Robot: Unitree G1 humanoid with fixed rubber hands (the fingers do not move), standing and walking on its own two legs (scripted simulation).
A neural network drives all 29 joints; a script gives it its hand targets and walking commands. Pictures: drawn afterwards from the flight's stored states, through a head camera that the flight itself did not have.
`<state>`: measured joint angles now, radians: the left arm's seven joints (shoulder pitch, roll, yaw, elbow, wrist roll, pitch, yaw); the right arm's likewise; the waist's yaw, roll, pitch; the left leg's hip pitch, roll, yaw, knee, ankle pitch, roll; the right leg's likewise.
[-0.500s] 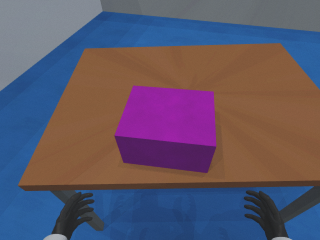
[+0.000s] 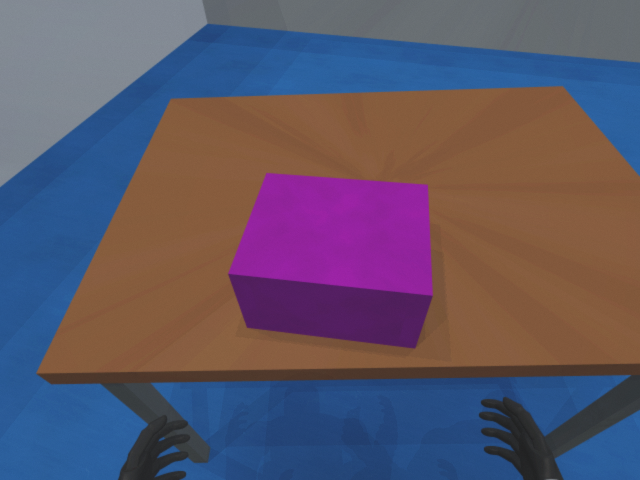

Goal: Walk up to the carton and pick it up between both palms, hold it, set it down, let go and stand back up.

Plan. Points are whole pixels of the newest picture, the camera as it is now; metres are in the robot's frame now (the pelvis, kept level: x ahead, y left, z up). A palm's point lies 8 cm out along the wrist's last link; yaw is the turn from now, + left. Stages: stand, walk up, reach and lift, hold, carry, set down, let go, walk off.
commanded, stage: set down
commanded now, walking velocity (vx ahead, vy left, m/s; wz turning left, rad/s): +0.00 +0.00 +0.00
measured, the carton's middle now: (337, 256) +0.45 +0.00 +0.00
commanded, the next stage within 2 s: let go in 0.42 s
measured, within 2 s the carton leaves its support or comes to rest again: neither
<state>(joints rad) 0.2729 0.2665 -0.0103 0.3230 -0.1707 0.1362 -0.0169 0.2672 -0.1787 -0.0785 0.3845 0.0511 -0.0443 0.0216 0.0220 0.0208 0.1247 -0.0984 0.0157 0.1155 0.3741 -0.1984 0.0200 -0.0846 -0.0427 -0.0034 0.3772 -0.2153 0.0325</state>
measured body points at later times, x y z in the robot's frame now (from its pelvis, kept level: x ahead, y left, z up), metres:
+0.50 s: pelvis +0.02 +0.00 +0.00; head +0.04 -0.01 +0.45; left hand +0.17 +0.24 -0.08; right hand +0.19 -0.24 -0.08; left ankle +0.01 +0.10 -0.75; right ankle +0.00 -0.14 -0.75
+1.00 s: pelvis +0.03 +0.00 +0.00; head +0.04 -0.01 +0.45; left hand +0.18 +0.24 -0.07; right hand +0.19 -0.25 -0.09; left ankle +0.01 +0.10 -0.75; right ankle +0.00 -0.14 -0.75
